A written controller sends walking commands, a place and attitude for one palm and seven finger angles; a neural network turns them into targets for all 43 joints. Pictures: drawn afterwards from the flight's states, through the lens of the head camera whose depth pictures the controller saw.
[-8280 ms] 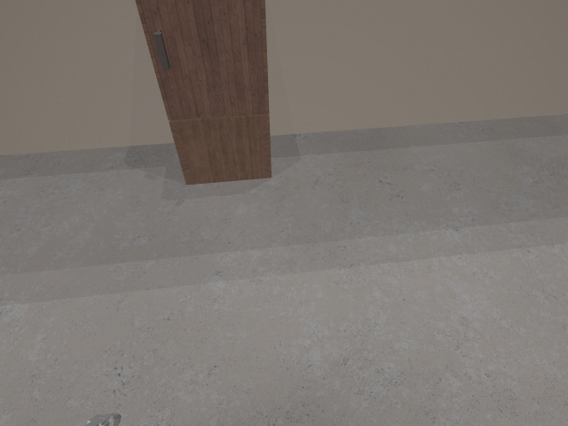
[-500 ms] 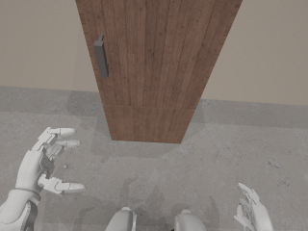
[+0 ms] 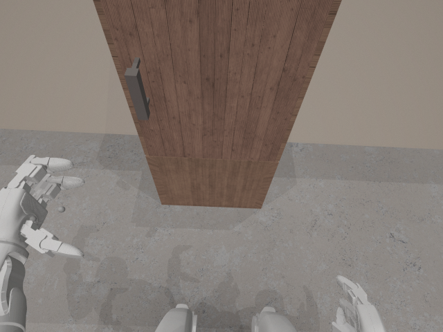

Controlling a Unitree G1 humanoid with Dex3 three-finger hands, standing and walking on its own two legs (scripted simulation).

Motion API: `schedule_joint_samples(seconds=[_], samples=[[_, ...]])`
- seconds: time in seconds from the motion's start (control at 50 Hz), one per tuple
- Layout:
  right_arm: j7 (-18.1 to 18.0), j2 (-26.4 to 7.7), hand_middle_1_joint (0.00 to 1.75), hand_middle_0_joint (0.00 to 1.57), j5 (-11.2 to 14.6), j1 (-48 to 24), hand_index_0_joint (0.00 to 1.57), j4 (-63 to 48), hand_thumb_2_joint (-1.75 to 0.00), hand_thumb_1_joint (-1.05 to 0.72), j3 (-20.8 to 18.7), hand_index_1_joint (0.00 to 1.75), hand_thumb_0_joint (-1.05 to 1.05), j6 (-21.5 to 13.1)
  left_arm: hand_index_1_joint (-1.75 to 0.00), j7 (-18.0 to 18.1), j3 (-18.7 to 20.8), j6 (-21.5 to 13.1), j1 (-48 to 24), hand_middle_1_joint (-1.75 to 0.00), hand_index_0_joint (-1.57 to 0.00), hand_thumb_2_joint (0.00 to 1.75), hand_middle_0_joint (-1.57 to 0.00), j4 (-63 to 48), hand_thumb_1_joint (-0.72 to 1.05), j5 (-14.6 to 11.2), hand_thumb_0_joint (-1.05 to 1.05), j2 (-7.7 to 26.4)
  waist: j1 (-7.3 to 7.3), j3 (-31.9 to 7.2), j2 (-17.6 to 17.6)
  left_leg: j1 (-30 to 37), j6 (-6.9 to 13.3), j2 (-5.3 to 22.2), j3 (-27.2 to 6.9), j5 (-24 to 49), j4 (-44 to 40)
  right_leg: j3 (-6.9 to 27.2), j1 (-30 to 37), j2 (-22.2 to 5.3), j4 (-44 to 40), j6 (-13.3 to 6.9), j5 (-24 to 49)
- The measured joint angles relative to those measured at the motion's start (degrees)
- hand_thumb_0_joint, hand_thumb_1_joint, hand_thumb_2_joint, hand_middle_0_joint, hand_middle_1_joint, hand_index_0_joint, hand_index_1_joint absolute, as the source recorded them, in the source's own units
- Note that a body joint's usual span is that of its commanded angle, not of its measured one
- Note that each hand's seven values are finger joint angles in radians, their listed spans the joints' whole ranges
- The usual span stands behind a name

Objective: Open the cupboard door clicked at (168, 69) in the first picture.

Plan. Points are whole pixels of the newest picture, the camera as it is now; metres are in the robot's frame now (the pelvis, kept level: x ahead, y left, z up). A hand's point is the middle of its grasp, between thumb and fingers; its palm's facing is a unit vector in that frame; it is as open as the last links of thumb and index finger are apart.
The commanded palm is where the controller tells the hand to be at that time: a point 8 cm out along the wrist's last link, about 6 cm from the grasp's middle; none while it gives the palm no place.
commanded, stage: raise the hand with hooked fingers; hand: left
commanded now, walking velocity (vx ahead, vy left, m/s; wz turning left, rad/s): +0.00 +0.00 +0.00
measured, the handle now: (140, 89) +0.61 +0.23 +0.04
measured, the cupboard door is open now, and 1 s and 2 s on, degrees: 0 0 0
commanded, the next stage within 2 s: move the hooked fingers beside the handle in 0.46 s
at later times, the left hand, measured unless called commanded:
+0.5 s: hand (77, 214) +0.29 +0.25 +0.06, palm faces +0.03 -1.00 -0.04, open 14.0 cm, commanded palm +0.26 +0.31 +0.05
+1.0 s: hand (87, 174) +0.36 +0.26 +0.05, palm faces +0.02 -1.00 -0.02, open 14.0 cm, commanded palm +0.34 +0.31 +0.05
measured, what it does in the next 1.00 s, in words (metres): stands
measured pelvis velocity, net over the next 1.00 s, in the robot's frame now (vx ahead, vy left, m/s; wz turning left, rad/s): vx -0.01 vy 0.00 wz -0.02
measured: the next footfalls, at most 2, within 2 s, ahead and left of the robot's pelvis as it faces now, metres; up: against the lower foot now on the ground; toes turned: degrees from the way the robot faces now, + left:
none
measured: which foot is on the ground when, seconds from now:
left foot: down 0.00-1.00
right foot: down 0.00-1.00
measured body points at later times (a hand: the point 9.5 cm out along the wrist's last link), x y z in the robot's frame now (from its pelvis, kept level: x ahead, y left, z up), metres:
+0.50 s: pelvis +0.00 -0.01 +0.00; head +0.07 -0.01 +0.45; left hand +0.28 +0.31 +0.06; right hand +0.15 -0.26 -0.08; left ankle +0.00 +0.11 -0.66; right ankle +0.03 -0.12 -0.66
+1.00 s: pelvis -0.01 +0.00 +0.00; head +0.08 +0.01 +0.44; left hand +0.35 +0.32 +0.06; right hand +0.11 -0.26 -0.09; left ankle +0.00 +0.11 -0.66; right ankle +0.03 -0.12 -0.66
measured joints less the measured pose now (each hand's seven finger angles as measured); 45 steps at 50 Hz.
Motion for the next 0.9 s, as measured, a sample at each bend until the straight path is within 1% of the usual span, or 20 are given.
schedule_joint_samples(seconds=[0.04, 0.1, 0.16, 0.22, 0.28, 0.34, 0.44, 0.56, 0.6, 0.66, 0.74, 0.82, 0.9], samples=[[0.1, -0.4, 0.30, 0.20, 0.2, 0.3, 0.21, -0.1, -0.90, -0.91, -0.3, 0.30, 0.01, 0.3, -1.20, -0.8, 0.2, 1.0, -0.6, -1.20, -0.30, 0.30, -0.30, 1.6, -0.50, -0.2, -0.01, 0.4, -0.26, 0.0, 0.2, 0.1, -0.1, 0.1, 0.1, 0.2, -0.4, 0.1, 0.0, 0.1, -0.2, -0.1, 0.1], [0.2, -0.9, 0.30, 0.20, 0.2, 0.9, 0.21, -0.4, -0.90, -0.91, -0.7, 0.30, 0.01, 0.5, -1.20, -1.7, -0.4, 1.6, 0.1, -1.20, -0.30, 0.30, -0.30, 1.9, -0.50, -0.2, -0.01, 0.0, -0.54, -0.1, 0.3, 0.5, -0.2, 0.2, 0.4, 0.5, -1.2, 0.4, 0.1, 0.2, -0.7, -0.2, 0.4], [0.3, -1.1, 0.30, 0.20, 0.1, 1.3, 0.21, -0.7, -0.90, -0.91, -1.1, 0.30, 0.01, 0.6, -1.20, -1.6, -0.9, 0.5, 1.2, -1.20, -0.30, 0.30, -0.30, 1.2, -0.50, 0.1, -0.01, -0.9, -0.70, -0.3, 0.1, 0.9, -0.3, 0.3, 0.8, 0.6, -1.7, 0.8, 0.1, 0.3, -0.7, -0.4, 0.4], [0.5, -1.0, 0.30, 0.20, 0.0, 1.3, 0.21, -0.7, -0.90, -0.91, -1.3, 0.30, 0.01, 0.6, -1.20, -0.5, -0.5, -1.3, 1.2, -1.20, -0.30, 0.30, -0.30, 1.3, -0.50, 0.2, -0.01, -1.6, -0.85, -0.1, -0.3, 1.0, -0.6, 0.4, 0.8, 0.6, -1.6, 0.8, 0.0, 0.4, -0.4, -0.6, 0.3], [0.5, -0.8, 0.30, 0.20, 0.0, 1.0, 0.21, -0.6, -0.90, -0.91, -1.3, 0.30, 0.01, 0.9, -1.20, 0.4, 0.0, -2.3, 0.5, -1.20, -0.30, 0.30, -0.30, 1.9, -0.50, 0.3, -0.01, -1.9, -0.81, 0.1, -0.5, 0.8, -0.8, 0.5, 0.6, 0.6, -1.3, 0.6, -0.1, 0.5, 0.0, -0.8, 0.1], [0.4, -0.6, 0.30, 0.20, 0.2, 0.6, 0.21, -0.5, -0.90, -0.91, -1.1, 0.30, 0.01, 1.2, -1.20, 0.3, -0.1, -2.4, 0.3, -1.20, -0.30, 0.30, -0.30, 2.5, -0.50, 0.5, -0.01, -1.8, -0.78, 0.2, -0.4, 0.9, -0.9, 0.5, 0.4, 0.7, -1.3, 0.5, 0.0, 0.5, 0.1, -0.9, 0.1], [0.2, -0.2, 0.30, 0.20, 0.3, 0.2, 0.21, -0.6, -0.90, -0.91, -0.7, 0.30, 0.01, 1.3, -1.20, -0.8, -0.8, -2.0, 0.8, -1.20, -0.30, 0.30, -0.30, 2.7, -0.50, 0.5, -0.01, -1.8, -0.61, 0.1, -0.1, 1.5, -0.9, 0.5, 0.4, 0.9, -1.7, 0.4, 0.5, 0.6, -0.4, -1.0, 0.3], [0.0, 0.0, 0.30, 0.20, 0.3, -0.2, 0.21, -0.6, -0.90, -0.91, -0.3, 0.30, 0.01, 1.2, -1.20, -0.9, -0.1, -2.8, -0.3, -1.20, -0.30, 0.30, -0.30, 4.3, -0.50, -0.3, -0.01, -1.9, -0.29, -0.1, -0.1, 1.4, -0.9, 0.5, 0.4, 0.9, -1.5, 0.4, 0.5, 0.5, -0.1, -0.9, 0.3], [0.0, -0.1, 0.30, 0.20, 0.3, -0.4, 0.21, -0.6, -0.90, -0.91, -0.3, 0.30, 0.01, 1.1, -1.20, -1.0, 0.0, -2.7, -0.8, -1.20, -0.30, 0.30, -0.30, 4.9, -0.50, -0.1, -0.01, -1.8, -0.22, 0.0, -0.1, 1.2, -0.9, 0.4, 0.3, 0.8, -1.3, 0.4, 0.3, 0.5, 0.0, -0.9, 0.3], [-0.3, -0.3, 0.30, 0.20, 0.3, -0.4, 0.21, -0.4, -0.90, -0.91, -0.3, 0.30, 0.01, 0.8, -1.20, -1.0, -0.8, -2.6, -2.3, -1.20, -0.30, 0.30, -0.30, 5.6, -0.50, 0.6, -0.01, -1.8, -0.06, 0.1, -0.1, 0.7, -0.7, 0.3, 0.1, 0.8, -0.9, 0.2, 0.1, 0.3, 0.2, -0.8, 0.3], [-0.7, -0.4, 0.30, 0.20, 0.2, -0.7, 0.21, 0.4, -0.90, -0.91, -0.2, 0.30, 0.01, 0.6, -1.20, -0.8, -1.6, -2.7, -6.2, -1.20, -0.30, 0.30, -0.30, 7.7, -0.50, 1.6, -0.01, -1.7, -0.08, 0.3, -0.3, -0.3, -0.5, 0.1, 0.0, 0.8, -0.2, 0.1, -0.8, 0.1, 0.7, -0.6, 0.3], [-1.0, -0.2, 0.30, 0.20, 0.1, -0.9, 0.21, 0.9, -0.90, -0.91, 0.1, 0.30, 0.01, 0.9, -1.20, -0.3, -1.5, -2.3, -11.0, -1.20, -0.30, 0.30, -0.30, 10.7, -0.50, 2.7, -0.01, -0.8, -0.72, 0.5, -0.6, -1.3, -0.4, 0.0, 0.2, 0.8, 0.4, 0.3, -1.8, 0.1, 1.2, -0.5, 0.4], [-0.8, 0.1, 0.30, 0.20, 0.0, -0.5, 0.21, 0.9, -0.90, -0.91, 0.3, 0.30, 0.01, 1.8, -1.20, 0.1, -0.3, -1.3, -14.8, -1.20, -0.30, 0.30, -0.30, 13.9, -0.50, 3.6, -0.01, 0.8, -1.66, 0.4, -0.8, -2.1, -0.3, 0.2, 0.7, 0.8, 0.4, 0.8, -2.8, 0.2, 1.2, -0.3, 0.7]])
